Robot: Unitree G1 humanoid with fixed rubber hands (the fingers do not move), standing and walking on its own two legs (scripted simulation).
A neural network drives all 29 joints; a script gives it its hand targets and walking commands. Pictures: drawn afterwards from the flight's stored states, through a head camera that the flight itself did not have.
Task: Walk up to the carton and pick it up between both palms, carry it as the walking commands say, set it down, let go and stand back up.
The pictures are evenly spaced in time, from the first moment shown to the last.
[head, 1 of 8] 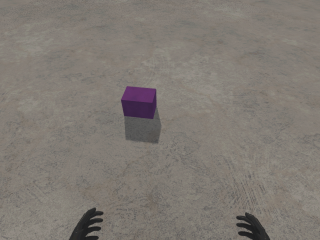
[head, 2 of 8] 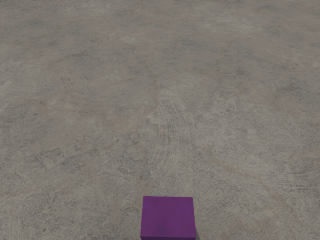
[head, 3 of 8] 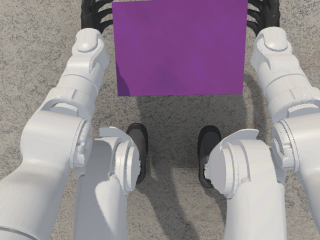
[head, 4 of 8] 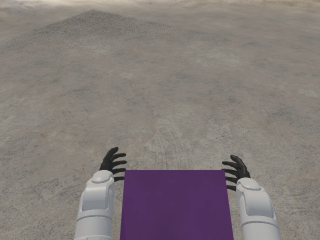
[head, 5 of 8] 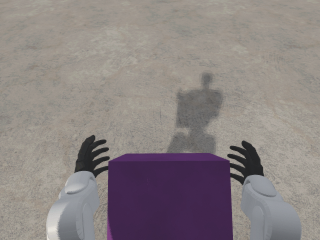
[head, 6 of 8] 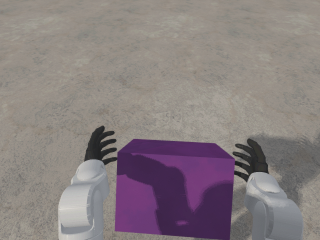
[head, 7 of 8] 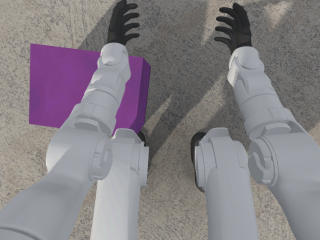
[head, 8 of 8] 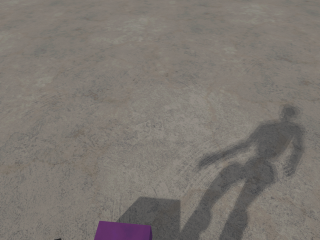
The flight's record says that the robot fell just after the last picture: no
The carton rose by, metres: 0.65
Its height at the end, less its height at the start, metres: +0.00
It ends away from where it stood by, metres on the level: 2.10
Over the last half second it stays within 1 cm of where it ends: yes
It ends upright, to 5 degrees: no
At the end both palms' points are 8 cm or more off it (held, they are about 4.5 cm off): yes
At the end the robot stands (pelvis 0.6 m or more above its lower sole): yes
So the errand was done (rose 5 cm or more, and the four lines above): no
